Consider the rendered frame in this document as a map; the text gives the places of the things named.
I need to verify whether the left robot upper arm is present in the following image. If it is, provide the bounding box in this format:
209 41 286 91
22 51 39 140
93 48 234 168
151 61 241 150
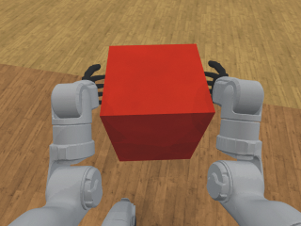
8 166 103 226

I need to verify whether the right robot upper arm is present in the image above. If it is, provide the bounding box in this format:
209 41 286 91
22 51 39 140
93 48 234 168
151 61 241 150
206 160 301 226

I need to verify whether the carton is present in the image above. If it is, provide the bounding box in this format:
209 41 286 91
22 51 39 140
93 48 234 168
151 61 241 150
100 43 215 162

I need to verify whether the left robot forearm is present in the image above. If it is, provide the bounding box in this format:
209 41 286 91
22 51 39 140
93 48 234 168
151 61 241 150
45 79 100 201

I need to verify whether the right robot forearm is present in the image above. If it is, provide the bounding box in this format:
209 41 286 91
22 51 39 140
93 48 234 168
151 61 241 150
212 76 265 193

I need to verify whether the right robot hand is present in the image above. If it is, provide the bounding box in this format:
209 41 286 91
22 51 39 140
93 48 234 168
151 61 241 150
204 60 229 103

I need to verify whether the left robot thigh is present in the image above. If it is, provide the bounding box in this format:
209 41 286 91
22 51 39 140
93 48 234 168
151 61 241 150
102 201 135 226

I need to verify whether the left robot hand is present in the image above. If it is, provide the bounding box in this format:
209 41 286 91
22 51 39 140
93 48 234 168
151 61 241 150
82 64 105 105

